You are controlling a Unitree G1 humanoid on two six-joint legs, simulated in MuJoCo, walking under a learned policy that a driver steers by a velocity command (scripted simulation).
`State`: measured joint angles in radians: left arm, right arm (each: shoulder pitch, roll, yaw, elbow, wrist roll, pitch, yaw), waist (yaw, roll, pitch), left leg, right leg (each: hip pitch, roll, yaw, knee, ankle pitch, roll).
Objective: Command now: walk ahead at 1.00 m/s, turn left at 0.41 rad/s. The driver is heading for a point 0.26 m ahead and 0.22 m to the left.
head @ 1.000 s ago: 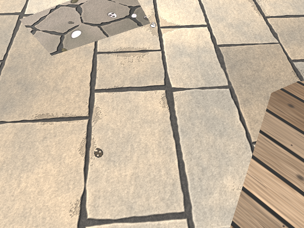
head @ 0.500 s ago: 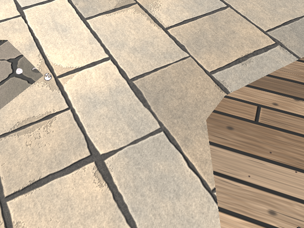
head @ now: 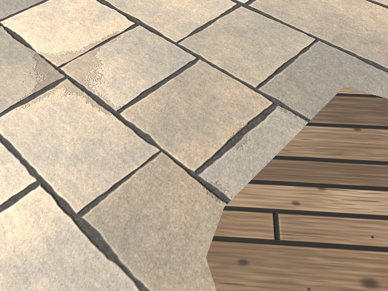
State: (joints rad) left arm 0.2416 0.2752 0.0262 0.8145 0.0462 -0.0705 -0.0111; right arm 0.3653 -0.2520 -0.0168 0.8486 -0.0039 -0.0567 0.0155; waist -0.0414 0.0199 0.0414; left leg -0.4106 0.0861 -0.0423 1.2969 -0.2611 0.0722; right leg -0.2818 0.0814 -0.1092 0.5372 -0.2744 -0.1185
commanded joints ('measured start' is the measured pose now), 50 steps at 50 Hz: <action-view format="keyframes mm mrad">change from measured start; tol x16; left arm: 1 66 63 23 -15 -26 -53 4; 14 52 211 29 22 -65 -61 68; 16 290 20 -16 -9 -101 -40 55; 19 99 90 -13 -30 -27 -30 39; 50 2 40 -3 96 -39 47 45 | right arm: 1 58 -67 -23 -29 -16 35 23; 9 -304 -32 7 -151 -14 19 59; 14 244 -162 -41 38 -63 9 37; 16 210 -317 -85 47 -47 -5 1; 24 -91 -126 -33 -13 -19 -20 -12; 50 -47 -46 1 187 -5 63 -51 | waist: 1 4 -73 -1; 10 35 -22 104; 14 -230 -111 -122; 16 -39 212 -460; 17 -101 -21 -495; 21 62 -89 -52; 50 35 -30 -44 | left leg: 1 -210 66 -44 -34 43 -2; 9 -200 -52 212 -533 406 37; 14 476 -146 79 -783 482 141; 16 974 324 -420 -605 1454 402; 19 423 194 -333 -913 869 285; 22 92 150 -193 -1000 937 274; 26 87 43 -27 -975 1073 184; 31 184 35 -48 -941 691 120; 37 156 -150 10 -671 -222 -26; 50 222 -41 -63 -947 80 -49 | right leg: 1 135 -300 277 -378 128 -26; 9 182 -192 -127 -410 951 108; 13 154 -239 -90 156 1456 137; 14 79 -226 -82 473 1194 143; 15 -114 -12 -100 927 -208 133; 16 -366 1 154 1226 -369 135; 33 71 -103 103 3 213 99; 36 184 -406 394 -129 752 -48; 43 -19 -218 292 -257 43 49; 50 123 -194 248 -210 225 35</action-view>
